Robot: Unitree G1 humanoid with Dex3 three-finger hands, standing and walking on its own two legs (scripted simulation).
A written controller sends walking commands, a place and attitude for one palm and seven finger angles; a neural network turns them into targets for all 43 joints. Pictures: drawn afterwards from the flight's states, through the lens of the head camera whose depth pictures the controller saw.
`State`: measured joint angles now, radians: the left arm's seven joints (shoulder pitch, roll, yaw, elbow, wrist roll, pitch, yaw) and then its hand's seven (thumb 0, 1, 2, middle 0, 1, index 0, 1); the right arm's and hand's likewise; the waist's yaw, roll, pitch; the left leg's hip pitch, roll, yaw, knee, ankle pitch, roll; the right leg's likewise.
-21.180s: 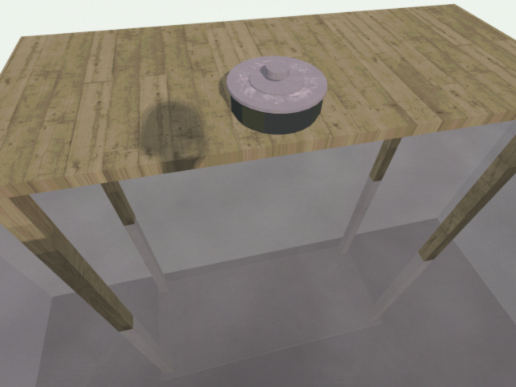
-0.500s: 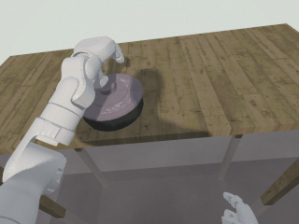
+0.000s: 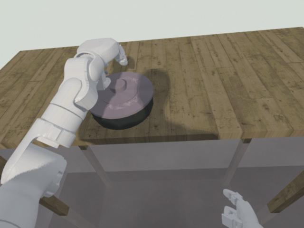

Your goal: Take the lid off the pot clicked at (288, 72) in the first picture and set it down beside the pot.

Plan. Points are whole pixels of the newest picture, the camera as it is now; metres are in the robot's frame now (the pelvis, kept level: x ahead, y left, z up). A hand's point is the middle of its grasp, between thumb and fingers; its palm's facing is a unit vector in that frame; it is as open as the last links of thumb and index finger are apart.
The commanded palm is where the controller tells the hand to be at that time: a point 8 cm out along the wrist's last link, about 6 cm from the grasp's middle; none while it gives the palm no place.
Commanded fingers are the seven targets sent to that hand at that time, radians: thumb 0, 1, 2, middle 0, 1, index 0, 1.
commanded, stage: lower the open fingers around the knob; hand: left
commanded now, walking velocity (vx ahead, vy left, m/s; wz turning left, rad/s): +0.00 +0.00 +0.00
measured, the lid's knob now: (117, 85) +0.46 +0.12 +0.15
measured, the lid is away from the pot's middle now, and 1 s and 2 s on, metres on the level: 0.00 0.00 0.00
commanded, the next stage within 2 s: close the fingers and squeeze the knob in 1.12 s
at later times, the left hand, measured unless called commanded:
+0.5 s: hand (107, 83) +0.42 +0.13 +0.20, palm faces -0.17 -0.08 -0.98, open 9.9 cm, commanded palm +0.40 +0.14 +0.26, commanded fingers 0.00 -0.39 1.73 -0.89 -0.08 -0.89 -0.08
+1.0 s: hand (112, 89) +0.43 +0.12 +0.17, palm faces -0.21 -0.09 -0.97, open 9.9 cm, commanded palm +0.40 +0.13 +0.24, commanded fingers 0.00 -0.39 1.73 -0.89 -0.08 -0.89 -0.08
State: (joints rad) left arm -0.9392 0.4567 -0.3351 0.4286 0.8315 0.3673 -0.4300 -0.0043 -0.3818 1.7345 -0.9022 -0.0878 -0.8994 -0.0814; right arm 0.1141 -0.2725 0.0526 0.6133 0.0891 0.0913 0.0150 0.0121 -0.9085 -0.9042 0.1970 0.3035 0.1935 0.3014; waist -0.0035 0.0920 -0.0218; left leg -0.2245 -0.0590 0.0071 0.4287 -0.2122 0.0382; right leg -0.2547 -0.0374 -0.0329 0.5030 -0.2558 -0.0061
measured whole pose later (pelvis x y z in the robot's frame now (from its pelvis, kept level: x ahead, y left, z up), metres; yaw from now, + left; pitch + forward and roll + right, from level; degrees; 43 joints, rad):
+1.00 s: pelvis +0.01 +0.00 +0.00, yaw -1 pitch +0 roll +1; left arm -0.81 0.42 -0.32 0.44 0.81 0.36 -0.40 0.00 -0.38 1.73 -0.90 -0.09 -0.90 -0.08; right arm 0.15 -0.28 0.04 0.62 0.08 0.11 0.02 0.01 -0.91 -0.90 0.20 0.30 0.19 0.30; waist -0.02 0.10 -0.02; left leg -0.21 -0.05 0.01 0.42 -0.22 0.04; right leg -0.24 -0.03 -0.03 0.48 -0.25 -0.01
